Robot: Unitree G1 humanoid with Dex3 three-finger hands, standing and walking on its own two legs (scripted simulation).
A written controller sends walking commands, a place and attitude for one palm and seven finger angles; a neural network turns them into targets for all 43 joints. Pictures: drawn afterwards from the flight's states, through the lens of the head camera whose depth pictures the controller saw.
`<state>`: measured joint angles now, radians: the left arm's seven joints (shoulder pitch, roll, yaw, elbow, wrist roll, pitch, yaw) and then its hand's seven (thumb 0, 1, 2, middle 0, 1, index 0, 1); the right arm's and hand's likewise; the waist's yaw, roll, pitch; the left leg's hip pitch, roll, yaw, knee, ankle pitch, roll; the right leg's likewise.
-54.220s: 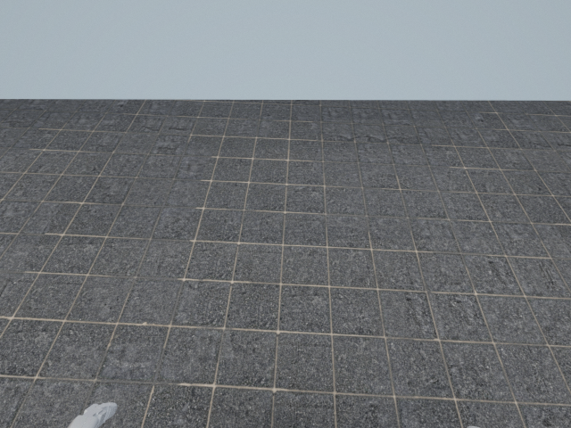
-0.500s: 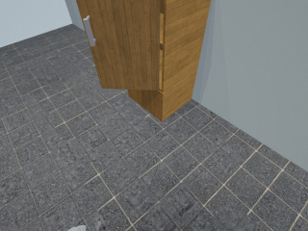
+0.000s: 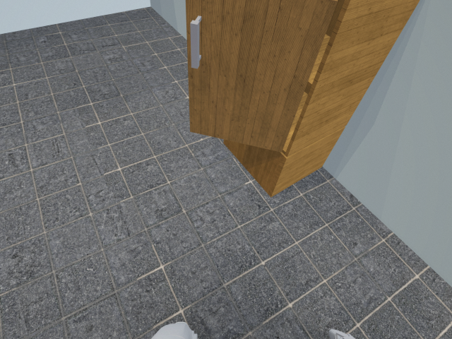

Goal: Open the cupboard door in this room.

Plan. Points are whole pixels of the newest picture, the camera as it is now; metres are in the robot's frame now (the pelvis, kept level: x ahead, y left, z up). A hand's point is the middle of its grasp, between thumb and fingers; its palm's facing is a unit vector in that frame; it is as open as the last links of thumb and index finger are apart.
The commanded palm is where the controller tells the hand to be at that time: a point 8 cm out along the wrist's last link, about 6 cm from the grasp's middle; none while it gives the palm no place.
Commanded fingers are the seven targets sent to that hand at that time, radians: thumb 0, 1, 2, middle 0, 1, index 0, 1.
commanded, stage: take the last steps up to it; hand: left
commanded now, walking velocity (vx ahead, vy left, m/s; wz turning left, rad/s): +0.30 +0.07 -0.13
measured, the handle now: (197, 42) +0.89 +0.19 +0.03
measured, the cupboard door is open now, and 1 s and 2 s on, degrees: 43 43 43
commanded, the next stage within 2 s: come to a stop and stand still in 0.60 s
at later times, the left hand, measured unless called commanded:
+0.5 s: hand (163, 240) +0.32 +0.17 -0.14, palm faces -0.13 -0.98 -0.16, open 7.4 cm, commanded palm none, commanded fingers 0.00 0.90 0.90 -0.20 -0.30 -0.20 -0.30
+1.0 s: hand (137, 254) +0.29 +0.23 -0.18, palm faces +0.00 -0.99 -0.17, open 7.4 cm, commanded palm none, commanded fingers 0.00 0.90 0.90 -0.20 -0.30 -0.20 -0.30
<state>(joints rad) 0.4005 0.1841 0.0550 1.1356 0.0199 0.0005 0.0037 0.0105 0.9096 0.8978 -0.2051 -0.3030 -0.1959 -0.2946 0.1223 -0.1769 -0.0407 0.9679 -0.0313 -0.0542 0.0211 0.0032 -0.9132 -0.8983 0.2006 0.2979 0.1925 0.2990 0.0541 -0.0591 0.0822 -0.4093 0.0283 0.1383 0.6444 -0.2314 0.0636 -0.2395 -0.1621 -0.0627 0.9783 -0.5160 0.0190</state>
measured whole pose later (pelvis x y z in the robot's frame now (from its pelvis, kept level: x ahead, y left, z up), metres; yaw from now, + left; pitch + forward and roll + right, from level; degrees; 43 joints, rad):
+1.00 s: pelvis +0.28 +0.05 +0.01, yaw -5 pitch -1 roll -1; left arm 0.27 0.19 0.04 1.07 0.01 0.04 0.03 0.00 0.92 0.90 -0.20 -0.30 -0.19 -0.29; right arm 0.14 -0.15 -0.03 1.02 -0.02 -0.01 -0.03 0.01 -0.92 -0.90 0.20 0.30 0.19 0.30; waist 0.04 -0.06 0.05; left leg -0.34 0.03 0.07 0.55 -0.20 0.03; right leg -0.23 -0.05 -0.06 0.67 -0.46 0.02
